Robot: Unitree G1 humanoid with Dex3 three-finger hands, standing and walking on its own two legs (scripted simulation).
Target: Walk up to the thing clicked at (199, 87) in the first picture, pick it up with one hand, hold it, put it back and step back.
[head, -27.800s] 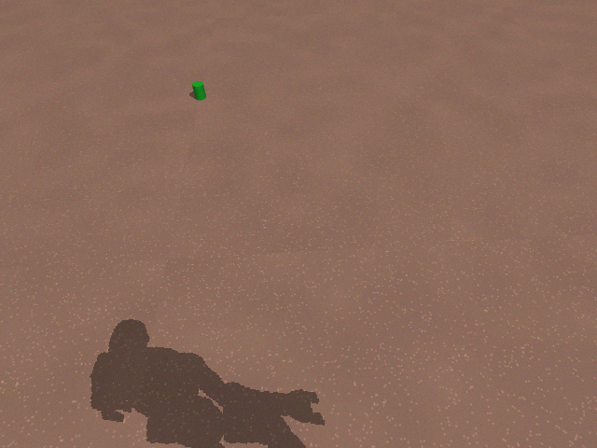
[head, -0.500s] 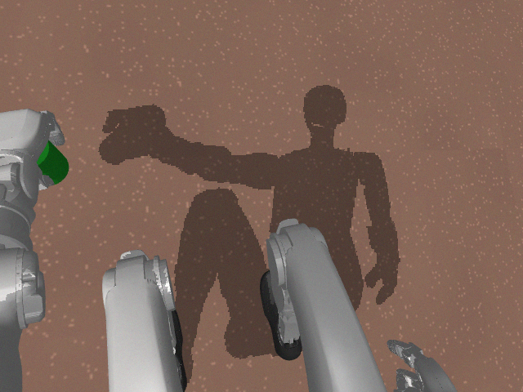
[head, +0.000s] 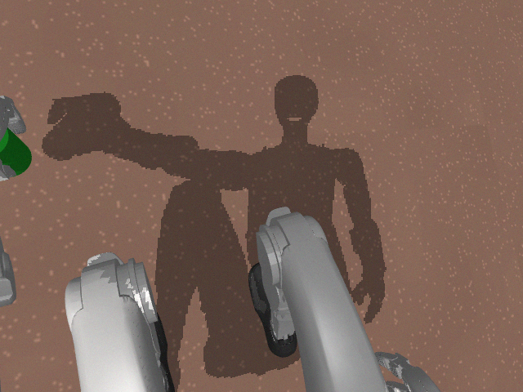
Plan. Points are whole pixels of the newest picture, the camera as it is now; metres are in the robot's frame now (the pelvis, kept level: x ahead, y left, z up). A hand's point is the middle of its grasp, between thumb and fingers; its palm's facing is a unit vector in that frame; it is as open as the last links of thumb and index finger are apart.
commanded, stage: crouch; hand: left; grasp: from above
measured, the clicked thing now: out of the picture +0.51 +0.29 -0.21
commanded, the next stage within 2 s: lower in 0.04 s
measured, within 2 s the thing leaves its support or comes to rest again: rests again in 1.10 s
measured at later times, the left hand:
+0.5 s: hand (7, 160) +0.49 +0.29 -0.23, palm faces -0.49 -0.08 -0.87, open 8.6 cm
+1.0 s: hand (23, 160) +0.50 +0.28 -0.27, palm faces -0.48 -0.09 -0.87, open 8.6 cm
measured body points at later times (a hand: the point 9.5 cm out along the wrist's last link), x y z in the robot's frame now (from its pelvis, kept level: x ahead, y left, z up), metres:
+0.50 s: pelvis +0.00 +0.00 -0.02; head +0.28 +0.08 +0.32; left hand +0.51 +0.29 -0.18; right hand +0.02 -0.27 -0.11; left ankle +0.07 +0.13 -0.32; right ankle +0.10 -0.14 -0.32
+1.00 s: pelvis +0.00 +0.01 -0.04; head +0.29 +0.09 +0.29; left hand +0.52 +0.28 -0.22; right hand +0.02 -0.26 -0.11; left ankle +0.07 +0.13 -0.32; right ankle +0.10 -0.13 -0.32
